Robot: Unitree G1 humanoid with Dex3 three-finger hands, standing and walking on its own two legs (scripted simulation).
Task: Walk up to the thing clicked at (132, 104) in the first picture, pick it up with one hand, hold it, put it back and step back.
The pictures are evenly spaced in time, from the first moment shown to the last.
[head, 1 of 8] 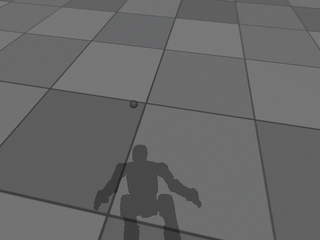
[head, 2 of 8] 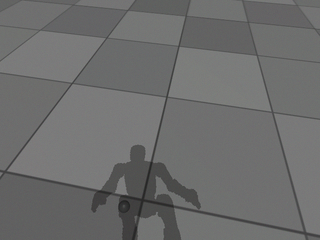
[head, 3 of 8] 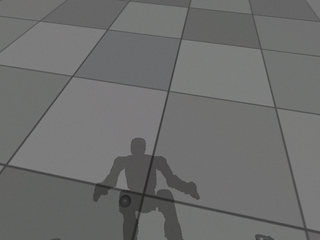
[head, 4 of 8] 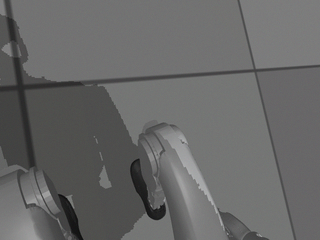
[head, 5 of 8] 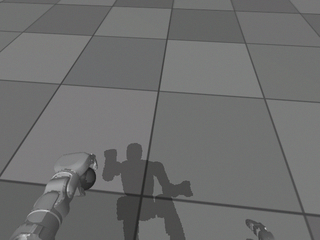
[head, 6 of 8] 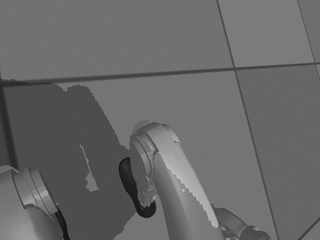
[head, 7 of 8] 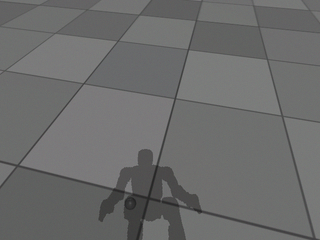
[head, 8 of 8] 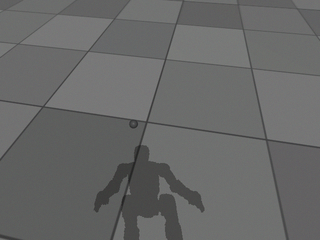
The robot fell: no
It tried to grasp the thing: yes
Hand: left
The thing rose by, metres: 0.67
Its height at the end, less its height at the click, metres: +0.00
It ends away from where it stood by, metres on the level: 0.00
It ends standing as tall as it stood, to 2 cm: yes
